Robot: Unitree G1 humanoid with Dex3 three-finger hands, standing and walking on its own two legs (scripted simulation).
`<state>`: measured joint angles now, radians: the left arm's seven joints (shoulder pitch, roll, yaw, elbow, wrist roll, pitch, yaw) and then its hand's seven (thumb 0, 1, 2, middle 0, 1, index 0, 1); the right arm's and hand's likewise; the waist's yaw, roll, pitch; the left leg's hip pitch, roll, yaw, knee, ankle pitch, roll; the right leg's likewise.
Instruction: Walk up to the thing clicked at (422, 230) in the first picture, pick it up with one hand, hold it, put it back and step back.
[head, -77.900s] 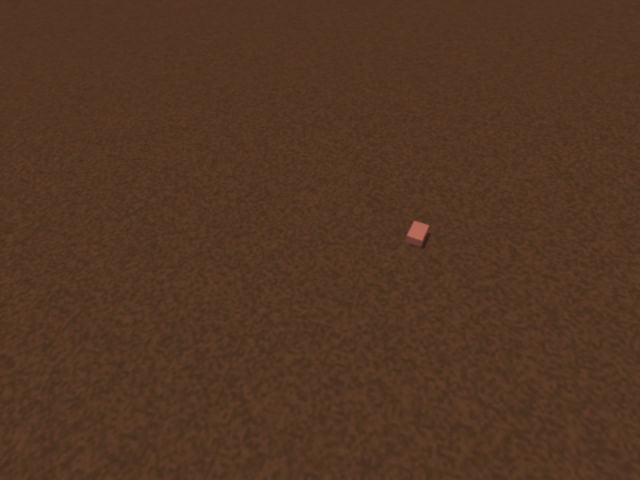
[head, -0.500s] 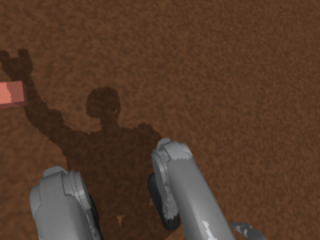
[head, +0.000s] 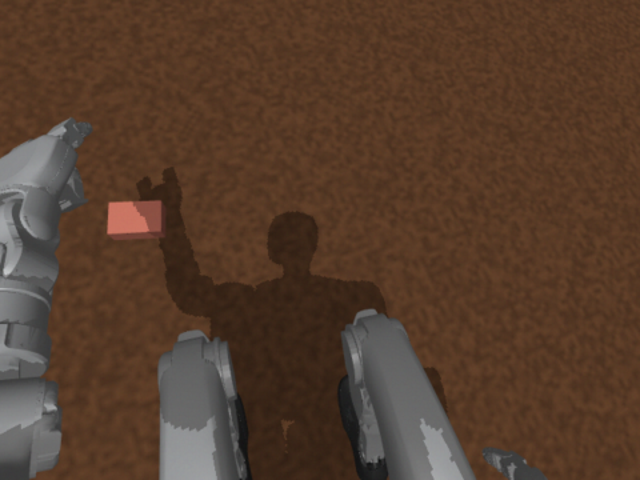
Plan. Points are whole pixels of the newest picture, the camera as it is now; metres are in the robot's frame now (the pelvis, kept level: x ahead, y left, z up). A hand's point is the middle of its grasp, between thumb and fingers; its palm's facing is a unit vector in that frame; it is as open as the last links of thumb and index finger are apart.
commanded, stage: home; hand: left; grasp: from above
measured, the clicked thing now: (137, 220) +0.58 +0.31 -0.42
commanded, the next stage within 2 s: none
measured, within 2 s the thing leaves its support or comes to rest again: neither
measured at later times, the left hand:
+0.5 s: hand (17, 319) +0.31 +0.23 +0.09, palm faces +0.04 -0.93 -0.37, open 7.4 cm
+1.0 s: hand out of the picture +0.22 +0.21 +0.22, palm faces +0.22 -0.95 -0.21, open 7.4 cm
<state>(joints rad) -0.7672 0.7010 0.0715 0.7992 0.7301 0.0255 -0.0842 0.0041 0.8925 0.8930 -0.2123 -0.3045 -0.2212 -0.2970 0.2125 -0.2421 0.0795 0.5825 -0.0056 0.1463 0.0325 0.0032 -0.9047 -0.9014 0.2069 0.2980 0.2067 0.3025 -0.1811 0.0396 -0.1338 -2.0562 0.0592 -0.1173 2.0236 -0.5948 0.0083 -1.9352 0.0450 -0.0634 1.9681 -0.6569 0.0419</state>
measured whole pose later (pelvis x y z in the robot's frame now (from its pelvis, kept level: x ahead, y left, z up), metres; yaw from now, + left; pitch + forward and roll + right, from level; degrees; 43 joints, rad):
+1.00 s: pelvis +0.09 +0.00 +0.27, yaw +9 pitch +11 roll -3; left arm 0.51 0.22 0.03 -0.12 -0.06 0.44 0.04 0.01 0.91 0.90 -0.20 -0.30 -0.21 -0.29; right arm 0.27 -0.21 0.05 0.52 0.02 -0.18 -0.18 0.01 -0.90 -0.90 0.21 0.30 0.21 0.30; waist -0.04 0.06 -0.17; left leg -0.73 0.03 -0.06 1.00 -0.45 -0.01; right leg -0.62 0.00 -0.06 0.92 -0.49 0.02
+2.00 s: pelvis +0.08 +0.00 +0.27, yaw +9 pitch +10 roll -3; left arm 0.50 0.23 0.03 -0.12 -0.05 0.44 0.02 0.01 0.91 0.90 -0.20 -0.30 -0.20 -0.29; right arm 0.29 -0.22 0.04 0.54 0.01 -0.24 -0.18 0.01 -0.90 -0.90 0.21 0.30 0.21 0.30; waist -0.04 0.05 -0.15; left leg -0.73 0.04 -0.06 1.01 -0.45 -0.01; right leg -0.62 0.00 -0.05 0.95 -0.49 0.01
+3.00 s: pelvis +0.09 +0.00 +0.27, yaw +9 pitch +10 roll -3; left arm 0.50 0.23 0.03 -0.13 -0.06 0.43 0.02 0.01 0.91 0.90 -0.20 -0.30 -0.20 -0.29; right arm 0.29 -0.22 0.03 0.53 0.01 -0.22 -0.18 0.01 -0.90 -0.90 0.21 0.30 0.21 0.30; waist -0.04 0.05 -0.15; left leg -0.73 0.04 -0.06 1.02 -0.46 -0.01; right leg -0.62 0.00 -0.05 0.95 -0.50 0.01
